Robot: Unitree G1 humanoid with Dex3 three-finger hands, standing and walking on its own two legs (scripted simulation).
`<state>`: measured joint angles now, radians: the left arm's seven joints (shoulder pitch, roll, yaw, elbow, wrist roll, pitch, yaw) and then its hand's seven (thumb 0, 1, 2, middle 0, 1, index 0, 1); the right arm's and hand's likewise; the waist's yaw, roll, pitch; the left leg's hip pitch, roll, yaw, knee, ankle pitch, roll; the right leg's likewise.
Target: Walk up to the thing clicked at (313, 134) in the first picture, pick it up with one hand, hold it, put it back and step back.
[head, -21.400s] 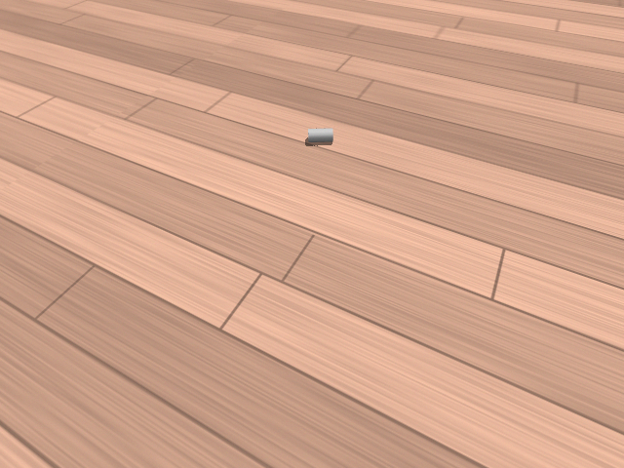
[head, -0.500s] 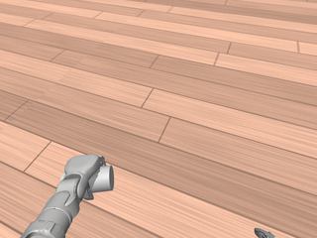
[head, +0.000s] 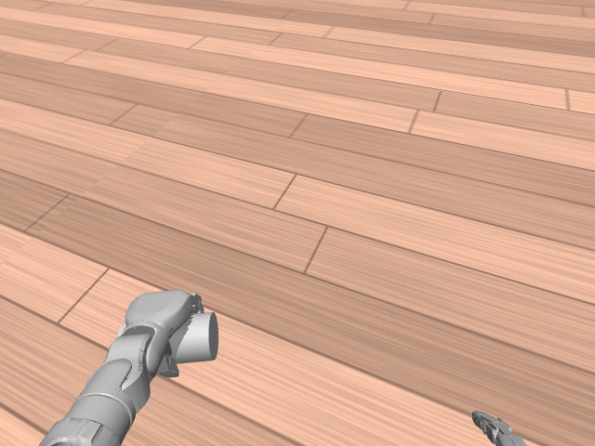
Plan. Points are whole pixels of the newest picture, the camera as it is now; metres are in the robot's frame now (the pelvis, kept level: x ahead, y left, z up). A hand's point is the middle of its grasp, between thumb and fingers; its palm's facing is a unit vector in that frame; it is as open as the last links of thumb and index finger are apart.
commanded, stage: hold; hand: left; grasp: from above
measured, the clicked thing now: (171, 339) +0.30 +0.23 -0.07
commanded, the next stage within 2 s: crouch in 0.72 s
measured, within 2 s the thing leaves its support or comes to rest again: neither
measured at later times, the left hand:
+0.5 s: hand (165, 343) +0.28 +0.22 -0.05, palm faces -0.46 -0.06 -0.88, open 10.0 cm
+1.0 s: hand (166, 349) +0.28 +0.22 -0.05, palm faces -0.47 -0.06 -0.88, open 10.0 cm
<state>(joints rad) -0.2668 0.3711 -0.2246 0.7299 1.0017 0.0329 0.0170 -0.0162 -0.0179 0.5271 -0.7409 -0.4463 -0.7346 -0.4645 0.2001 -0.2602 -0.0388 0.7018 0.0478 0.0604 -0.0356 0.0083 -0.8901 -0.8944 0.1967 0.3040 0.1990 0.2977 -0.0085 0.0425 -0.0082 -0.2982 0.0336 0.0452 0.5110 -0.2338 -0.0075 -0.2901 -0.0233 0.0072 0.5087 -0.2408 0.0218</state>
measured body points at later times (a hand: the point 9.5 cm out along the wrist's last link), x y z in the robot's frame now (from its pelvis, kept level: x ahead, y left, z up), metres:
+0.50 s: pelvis -0.01 +0.00 +0.00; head +0.00 -0.02 +0.45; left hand +0.30 +0.22 +0.00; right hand +0.14 -0.25 -0.11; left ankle +0.02 +0.12 -0.74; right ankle +0.02 -0.13 -0.74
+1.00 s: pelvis +0.00 +0.00 +0.00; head +0.01 -0.02 +0.45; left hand +0.30 +0.22 +0.00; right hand +0.14 -0.25 -0.11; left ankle +0.02 +0.12 -0.74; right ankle +0.02 -0.13 -0.74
